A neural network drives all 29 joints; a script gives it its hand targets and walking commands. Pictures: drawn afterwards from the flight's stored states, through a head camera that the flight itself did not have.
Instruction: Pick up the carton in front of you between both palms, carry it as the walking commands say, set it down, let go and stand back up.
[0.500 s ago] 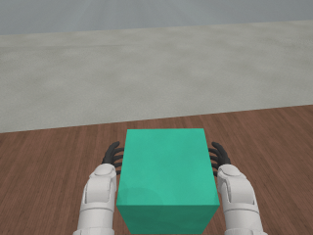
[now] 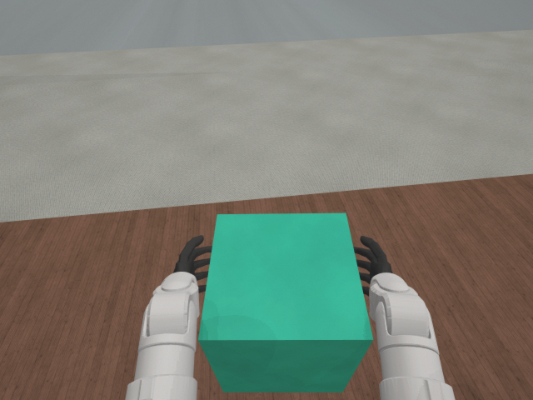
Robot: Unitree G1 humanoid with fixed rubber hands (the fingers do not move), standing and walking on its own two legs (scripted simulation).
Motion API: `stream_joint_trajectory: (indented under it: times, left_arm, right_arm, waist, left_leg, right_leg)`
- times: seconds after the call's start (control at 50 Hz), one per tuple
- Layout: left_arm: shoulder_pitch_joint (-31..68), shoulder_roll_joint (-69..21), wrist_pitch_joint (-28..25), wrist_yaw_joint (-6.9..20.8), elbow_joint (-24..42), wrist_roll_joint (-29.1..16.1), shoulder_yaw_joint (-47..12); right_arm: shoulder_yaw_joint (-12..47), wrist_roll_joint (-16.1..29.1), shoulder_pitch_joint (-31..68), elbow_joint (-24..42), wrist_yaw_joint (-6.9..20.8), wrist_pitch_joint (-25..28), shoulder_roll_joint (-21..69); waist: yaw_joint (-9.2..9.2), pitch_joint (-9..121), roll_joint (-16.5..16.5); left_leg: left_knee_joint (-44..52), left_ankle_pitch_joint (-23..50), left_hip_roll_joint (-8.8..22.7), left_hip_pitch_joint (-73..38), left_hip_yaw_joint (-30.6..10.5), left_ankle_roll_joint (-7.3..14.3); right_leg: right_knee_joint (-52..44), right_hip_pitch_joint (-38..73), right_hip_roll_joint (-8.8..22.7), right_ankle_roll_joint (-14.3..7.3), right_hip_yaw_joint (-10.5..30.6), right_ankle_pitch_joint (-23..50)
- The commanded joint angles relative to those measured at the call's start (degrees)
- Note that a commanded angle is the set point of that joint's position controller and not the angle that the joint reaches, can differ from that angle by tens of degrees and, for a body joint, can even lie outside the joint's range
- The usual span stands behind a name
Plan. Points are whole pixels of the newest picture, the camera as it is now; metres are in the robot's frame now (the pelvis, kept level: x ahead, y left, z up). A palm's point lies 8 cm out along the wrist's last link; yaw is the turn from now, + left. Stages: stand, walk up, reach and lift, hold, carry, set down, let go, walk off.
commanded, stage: hold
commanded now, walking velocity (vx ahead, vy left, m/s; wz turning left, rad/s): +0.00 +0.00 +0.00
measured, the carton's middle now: (282, 306) +0.29 +0.00 -0.02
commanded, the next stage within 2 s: carry in 0.28 s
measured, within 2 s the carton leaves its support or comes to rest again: neither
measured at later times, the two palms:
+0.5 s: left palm (178, 260) +0.32 +0.17 +0.06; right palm (367, 257) +0.32 -0.13 +0.07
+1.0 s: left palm (191, 168) +0.53 +0.18 +0.09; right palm (337, 162) +0.55 -0.12 +0.09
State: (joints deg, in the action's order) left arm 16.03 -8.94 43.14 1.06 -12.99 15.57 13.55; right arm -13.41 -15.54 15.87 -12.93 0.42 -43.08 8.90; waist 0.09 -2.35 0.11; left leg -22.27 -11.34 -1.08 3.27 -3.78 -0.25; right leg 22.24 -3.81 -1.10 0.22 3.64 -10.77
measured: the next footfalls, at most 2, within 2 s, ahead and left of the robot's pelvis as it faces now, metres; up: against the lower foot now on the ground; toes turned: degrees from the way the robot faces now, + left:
right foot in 0.72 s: +0.20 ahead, -0.09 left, +0.00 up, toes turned -9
left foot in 1.10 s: +0.51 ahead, +0.15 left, +0.00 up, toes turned +13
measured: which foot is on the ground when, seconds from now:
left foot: down 0.00-0.74, up 0.76-1.00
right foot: down 0.00-0.50, up 0.52-0.70, down 0.72-1.00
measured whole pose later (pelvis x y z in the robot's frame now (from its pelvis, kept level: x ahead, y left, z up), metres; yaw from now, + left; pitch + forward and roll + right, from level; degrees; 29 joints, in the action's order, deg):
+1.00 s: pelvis +0.27 +0.02 +0.00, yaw +2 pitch +6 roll +1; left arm 9.7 -7.7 70.9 -5.6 19.7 5.3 6.4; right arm -7.2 -5.3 9.8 19.5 -5.8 -70.6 7.7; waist 1.8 7.6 -1.0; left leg -38.4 -11.9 4.7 33.6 7.8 -0.3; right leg 15.2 -3.4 2.5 -0.3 -10.6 -17.4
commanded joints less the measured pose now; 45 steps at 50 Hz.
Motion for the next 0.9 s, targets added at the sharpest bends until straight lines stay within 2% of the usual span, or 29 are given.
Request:
stream_joint_trajectory:
  times: [0.0, 0.24, 0.26, 0.3, 0.32, 0.34, 0.38, 0.4, 0.44, 0.46, 0.48, 0.5, 0.52, 0.54, 0.56, 0.58, 0.6, 0.64, 0.66, 0.68, 0.7, 0.72, 0.74, 0.76, 0.78, 0.8, 0.82, 0.84, 0.88]
  left_arm:
    - [27.6, -51.6, -1.7, 12.4, 2.8, -14.0, -31.8]
    - [23.6, -50.8, -1.2, 11.8, 5.9, -14.8, -33.0]
    - [25.8, -51.0, -0.9, 11.9, 5.7, -15.3, -33.7]
    - [26.2, -51.0, -0.6, 11.8, 7.6, -17.0, -35.5]
    - [27.6, -51.4, -0.3, 11.6, 9.1, -17.8, -36.7]
    - [28.3, -51.6, 0.1, 11.3, 10.8, -18.6, -38.1]
    - [27.3, -50.9, 1.6, 10.4, 13.9, -20.2, -40.6]
    - [26.4, -50.3, 2.7, 9.9, 15.0, -20.7, -41.3]
    - [25.4, -48.5, 5.9, 9.0, 18.6, -21.7, -43.4]
    - [25.9, -47.6, 7.7, 8.7, 20.0, -22.4, -43.9]
    - [25.8, -47.1, 9.6, 8.4, 21.2, -23.5, -45.0]
    - [26.3, -46.2, 11.6, 8.3, 22.3, -24.6, -45.7]
    - [26.9, -46.0, 13.4, 8.3, 23.3, -26.1, -46.8]
    - [27.4, -46.2, 15.0, 8.6, 24.7, -28.0, -48.1]
    - [27.1, -46.8, 16.3, 8.7, 25.8, -30.0, -49.0]
    - [26.1, -47.6, 17.5, 8.8, 26.8, -31.5, -49.5]
    - [24.7, -48.2, 18.4, 8.7, 27.9, -32.3, -49.6]
    - [21.9, -49.0, 20.2, 8.3, 30.3, -32.6, -49.3]
    - [19.9, -49.1, 21.1, 8.1, 31.4, -32.2, -49.0]
    - [18.4, -49.1, 21.8, 7.9, 32.5, -31.7, -48.7]
    - [16.5, -48.8, 22.5, 7.6, 33.2, -30.9, -48.2]
    - [14.0, -47.2, 23.1, 7.3, 33.7, -29.5, -47.3]
    - [13.5, -48.3, 23.6, 7.1, 32.5, -28.4, -46.5]
    - [16.3, -49.1, 24.1, 6.8, 34.7, -29.0, -46.7]
    - [18.4, -48.8, 24.7, 6.5, 36.2, -30.0, -46.9]
    - [20.2, -48.5, 25.2, 6.3, 37.6, -30.9, -47.3]
    - [22.0, -48.6, 25.6, 6.3, 38.3, -31.8, -47.7]
    - [22.7, -48.4, 26.0, 6.4, 38.5, -32.5, -47.9]
    - [22.5, -48.0, 26.9, 6.9, 37.7, -33.5, -48.1]
  right_arm:
    - [32.2, 14.5, 28.0, 3.1, 13.0, 1.6, 51.9]
    - [33.3, 15.2, 24.1, 6.4, 12.4, 1.2, 50.7]
    - [34.0, 15.7, 26.7, 6.0, 12.5, 0.9, 51.1]
    - [36.0, 17.5, 27.5, 8.2, 12.5, 0.5, 51.4]
    - [37.3, 18.4, 28.5, 9.5, 12.4, 0.2, 51.5]
    - [38.4, 19.1, 29.3, 11.0, 12.2, -0.2, 51.6]
    - [40.8, 21.0, 28.8, 13.6, 11.7, -1.7, 51.2]
    - [41.8, 21.8, 28.7, 14.7, 11.5, -2.8, 50.8]
    - [44.3, 23.8, 27.8, 17.5, 11.0, -5.7, 49.8]
    - [44.7, 24.7, 28.3, 18.8, 10.8, -7.4, 49.1]
    - [45.0, 25.3, 27.3, 19.2, 10.5, -9.3, 47.8]
    - [44.8, 25.7, 25.3, 19.2, 10.1, -11.1, 46.6]
    - [44.7, 25.7, 24.0, 19.7, 9.6, -12.8, 45.4]
    - [45.4, 26.1, 23.3, 22.0, 8.9, -14.4, 45.0]
    - [46.1, 27.2, 23.3, 24.7, 8.3, -15.9, 45.4]
    - [46.7, 28.4, 23.5, 27.7, 8.0, -17.2, 45.8]
    - [47.4, 29.4, 23.6, 30.3, 7.8, -18.4, 46.2]
    - [48.6, 31.0, 22.3, 33.6, 7.9, -20.6, 47.4]
    - [48.9, 31.5, 21.3, 34.6, 8.1, -21.6, 48.0]
    - [49.1, 32.0, 19.5, 35.1, 8.4, -22.4, 48.5]
    - [49.1, 32.2, 17.9, 35.4, 8.7, -23.2, 48.3]
    - [49.2, 32.7, 17.7, 36.6, 9.2, -24.1, 47.7]
    - [49.2, 33.3, 20.0, 38.2, 9.5, -25.1, 47.2]
    - [49.9, 34.2, 23.1, 38.5, 9.9, -25.8, 46.7]
    - [49.8, 35.1, 23.8, 38.2, 10.1, -26.2, 46.9]
    - [49.6, 35.7, 23.7, 37.8, 10.1, -26.5, 47.3]
    - [49.1, 36.0, 23.9, 37.3, 9.9, -26.7, 47.6]
    - [48.8, 35.8, 23.5, 36.9, 9.6, -26.9, 47.7]
    - [48.0, 34.5, 22.3, 35.8, 8.8, -27.3, 47.6]
  waist:
    - [0.03, 14.0, -0.1]
    - [-0.03, 14.1, 0.0]
    - [0.20, 16.2, -1.3]
    - [0.29, 15.4, -1.7]
    - [0.17, 13.9, -1.9]
    - [0.24, 13.2, -2.4]
    - [0.59, 16.7, -5.1]
    - [0.60, 18.8, -6.5]
    - [0.37, 19.4, -6.7]
    - [0.25, 18.3, -4.9]
    - [-0.13, 16.5, 1.0]
    - [-1.00, 15.9, 11.1]
    - [-1.53, 13.7, 15.2]
    - [-1.81, 12.5, 12.9]
    - [-1.80, 13.5, 9.4]
    - [-1.82, 15.8, 7.5]
    - [-1.85, 17.7, 7.8]
    - [-1.63, 20.4, 10.0]
    - [-0.94, 21.0, 9.3]
    - [-0.45, 22.2, 6.9]
    - [0.14, 25.0, 2.8]
    - [1.36, 26.7, -8.8]
    - [1.49, 23.6, -17.8]
    - [1.34, 21.7, -11.3]
    - [1.36, 21.0, -6.5]
    - [1.35, 21.2, -2.5]
    - [1.27, 20.6, -1.7]
    - [1.24, 19.7, -2.8]
    - [1.07, 18.9, -5.3]
  left_leg:
    - [3.8, 6.8, -3.7, -1.5, -0.4, 0.3]
    - [3.8, 10.9, -3.9, -2.6, -0.8, 0.2]
    - [-0.9, 3.6, 6.7, 3.9, 0.2, 0.6]
    - [0.6, -21.1, 5.0, 9.2, -0.9, 1.2]
    - [0.3, -27.3, 4.4, 12.6, -1.0, 1.2]
    - [-1.4, -26.1, 4.1, 14.5, -0.5, 1.2]
    - [-7.9, -14.5, 2.6, 14.5, 3.3, 0.6]
    - [-9.4, -11.4, 1.4, 14.2, 5.7, 0.3]
    - [-4.9, -13.8, 1.3, 12.0, 7.1, 0.5]
    - [-1.8, -15.2, 2.8, 8.4, 5.5, 0.9]
    - [2.7, -18.9, 7.3, 5.0, -1.1, 2.3]
    - [8.3, -21.2, 14.2, -0.4, -12.8, 5.5]
    - [9.7, -14.2, 19.6, -5.8, -22.0, 9.4]
    - [9.3, -4.4, 21.3, -7.9, -23.7, 12.1]
    - [8.0, 2.5, 20.8, -9.2, -20.8, 12.5]
    - [6.9, 6.1, 19.8, -10.0, -16.8, 11.5]
    - [5.9, 9.1, 18.2, -9.6, -12.6, 10.1]
    - [4.2, 9.1, 15.1, -6.6, -5.5, 7.6]
    - [2.2, 6.5, 13.3, -2.1, -1.4, 6.4]
    - [-1.9, 5.6, 11.4, 5.8, 2.9, 5.0]
    - [-8.5, 4.3, 9.7, 15.8, 6.5, 3.0]
    - [-23.5, -5.6, 6.0, 27.9, 11.1, -0.1]
    - [-32.7, -17.8, 1.3, 42.2, 11.1, -0.4]
    - [-39.2, -19.1, 4.8, 45.2, 6.2, 1.5]
    - [-42.0, -18.2, 6.7, 45.8, 5.4, 2.0]
    - [-41.0, -15.0, 8.3, 45.0, 4.9, 1.9]
    - [-37.1, -11.9, 9.1, 43.2, 5.1, 1.5]
    - [-33.2, -8.9, 8.7, 41.1, 6.5, 0.7]
    - [-26.0, -4.9, 7.2, 37.6, 9.0, -0.4]
  right_leg:
    - [-3.5, 3.6, -3.7, -0.1, 0.5, 6.3]
    - [-3.5, 4.5, -4.0, 0.1, 0.7, 10.4]
    - [0.5, -1.7, 6.8, -0.5, -0.7, 3.1]
    - [-3.0, -7.1, 6.5, -1.7, 2.6, -23.2]
    - [-4.0, -8.9, 6.9, -2.1, 3.9, -30.4]
    - [-4.5, -9.2, 7.7, -2.6, 5.3, -30.8]
    - [-5.9, -7.4, 10.3, -4.2, 8.5, -24.3]
    - [-6.5, -6.8, 11.7, -5.3, 10.4, -23.0]
    - [-5.5, -9.2, 11.9, -6.0, 9.4, -25.6]
    - [-2.6, -13.3, 10.3, -5.0, 6.2, -25.2]
    - [4.4, -18.8, 6.9, -3.0, 0.6, -22.0]
    - [16.7, -26.6, 3.1, -0.7, -6.1, -16.7]
    - [20.7, -36.2, 1.8, 0.0, -9.4, -17.3]
    - [21.4, -40.0, 2.8, -0.5, -8.9, -20.0]
    - [20.6, -39.8, 3.3, -0.8, -8.6, -20.2]
    - [17.9, -37.7, 3.1, -0.7, -9.2, -17.6]
    - [15.1, -34.5, 2.2, -0.5, -10.7, -14.0]
    - [8.8, -26.0, 0.3, -0.2, -13.7, -9.4]
    - [3.4, -18.2, -0.6, -0.1, -15.5, -5.1]
    - [-1.1, -5.5, -0.9, -0.3, -16.2, -0.2]
    - [-1.5, 9.1, 2.7, -1.5, -12.6, -0.2]
    - [-8.4, 17.8, 15.8, -6.1, 7.4, -14.5]
    - [-11.1, 21.8, 26.7, -13.0, 25.2, -11.4]
    - [-9.4, 19.3, 28.3, -15.3, 25.7, -5.5]
    - [-8.6, 16.8, 26.8, -14.5, 21.7, -1.9]
    - [-9.3, 15.0, 25.1, -12.6, 17.0, -2.6]
    - [-11.2, 12.5, 23.5, -10.7, 12.5, -3.6]
    - [-12.6, 10.6, 21.6, -9.3, 7.9, -1.8]
    - [-13.5, 8.7, 18.8, -8.3, 1.7, 2.2]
